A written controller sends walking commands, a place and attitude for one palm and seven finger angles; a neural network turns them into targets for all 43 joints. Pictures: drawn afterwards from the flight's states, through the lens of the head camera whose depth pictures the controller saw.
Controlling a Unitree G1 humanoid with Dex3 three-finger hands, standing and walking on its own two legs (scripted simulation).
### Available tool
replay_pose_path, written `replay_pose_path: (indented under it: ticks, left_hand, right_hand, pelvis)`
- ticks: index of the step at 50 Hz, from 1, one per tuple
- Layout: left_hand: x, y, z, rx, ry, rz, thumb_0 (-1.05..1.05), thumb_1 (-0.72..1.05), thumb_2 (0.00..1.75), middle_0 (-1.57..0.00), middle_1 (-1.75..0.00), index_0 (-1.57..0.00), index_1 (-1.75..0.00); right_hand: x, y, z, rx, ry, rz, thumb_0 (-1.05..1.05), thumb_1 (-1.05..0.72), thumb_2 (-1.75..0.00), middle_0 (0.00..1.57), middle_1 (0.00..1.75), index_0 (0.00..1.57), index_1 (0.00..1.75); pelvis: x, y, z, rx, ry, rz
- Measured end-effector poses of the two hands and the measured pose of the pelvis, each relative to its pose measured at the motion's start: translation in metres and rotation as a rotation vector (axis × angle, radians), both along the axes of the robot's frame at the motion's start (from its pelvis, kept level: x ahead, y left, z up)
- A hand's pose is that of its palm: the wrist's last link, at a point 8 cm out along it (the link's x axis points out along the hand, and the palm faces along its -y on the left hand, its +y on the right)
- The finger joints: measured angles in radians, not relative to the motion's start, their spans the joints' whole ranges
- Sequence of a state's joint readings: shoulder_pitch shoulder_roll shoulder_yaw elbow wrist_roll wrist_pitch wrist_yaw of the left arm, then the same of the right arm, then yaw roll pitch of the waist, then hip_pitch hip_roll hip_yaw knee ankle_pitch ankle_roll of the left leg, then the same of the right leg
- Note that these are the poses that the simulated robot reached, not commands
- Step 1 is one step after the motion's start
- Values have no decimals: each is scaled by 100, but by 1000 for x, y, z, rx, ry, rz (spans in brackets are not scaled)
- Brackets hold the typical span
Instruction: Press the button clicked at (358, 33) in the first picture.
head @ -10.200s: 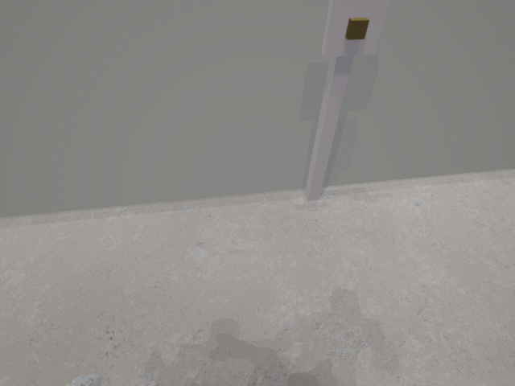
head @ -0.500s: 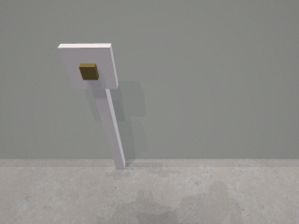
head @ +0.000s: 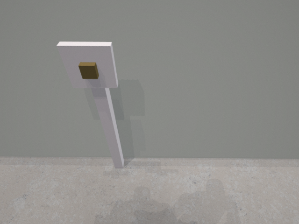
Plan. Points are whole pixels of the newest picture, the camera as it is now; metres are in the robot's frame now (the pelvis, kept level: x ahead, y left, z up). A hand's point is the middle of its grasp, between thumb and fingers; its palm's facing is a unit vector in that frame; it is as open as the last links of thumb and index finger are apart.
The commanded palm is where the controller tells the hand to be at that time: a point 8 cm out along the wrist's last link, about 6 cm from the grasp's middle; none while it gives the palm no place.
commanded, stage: look again from close up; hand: left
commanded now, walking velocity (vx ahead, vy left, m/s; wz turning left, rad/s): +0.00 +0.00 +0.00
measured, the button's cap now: (89, 70) +0.59 +0.26 +0.10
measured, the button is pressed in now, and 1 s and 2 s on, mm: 0 0 0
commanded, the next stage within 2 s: shuffle to correct the standing spot in 0.04 s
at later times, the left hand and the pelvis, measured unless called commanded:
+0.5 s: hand out of the picture +0.03 +0.20 -0.18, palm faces +0.02 -0.98 -0.18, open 7.4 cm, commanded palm none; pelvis +0.05 +0.02 -0.01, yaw -1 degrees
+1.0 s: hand out of the picture +0.12 +0.21 -0.20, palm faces +0.06 -0.98 -0.19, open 7.4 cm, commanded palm none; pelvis +0.12 +0.05 -0.02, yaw +0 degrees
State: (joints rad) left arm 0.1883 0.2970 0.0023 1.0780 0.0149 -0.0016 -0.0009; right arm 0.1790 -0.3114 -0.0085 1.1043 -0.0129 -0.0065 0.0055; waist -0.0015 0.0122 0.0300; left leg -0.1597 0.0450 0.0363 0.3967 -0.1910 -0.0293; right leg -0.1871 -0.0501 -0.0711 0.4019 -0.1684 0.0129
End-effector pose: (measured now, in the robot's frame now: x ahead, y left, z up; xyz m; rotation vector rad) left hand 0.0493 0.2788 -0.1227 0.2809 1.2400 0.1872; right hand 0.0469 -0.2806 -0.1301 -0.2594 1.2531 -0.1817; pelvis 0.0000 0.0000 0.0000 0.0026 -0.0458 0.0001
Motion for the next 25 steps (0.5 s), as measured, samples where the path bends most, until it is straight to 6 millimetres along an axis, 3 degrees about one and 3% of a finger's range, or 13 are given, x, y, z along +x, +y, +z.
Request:
replay_pose_path:
  ticks: [13, 25]
  left_hand:
    - [7, 7, 0, 8, 1, 8, 1, 90, 89, -20, -30, -20, -30]
    - [-22, -28, -32, -132, 156, 70, 1, 90, 89, -20, -30, -20, -30]
  right_hand:
    - [15, 5, 3, -8, -9, 15, 0, -90, -90, 21, 30, 20, 30]
    - [-16, 70, -21, 99, 141, -49, 0, -90, -90, 20, 30, 20, 30]
  pelvis:
    - [9, 5, 1, -1, 7, 0]
    - [47, 22, -9, -8, 18, -11]
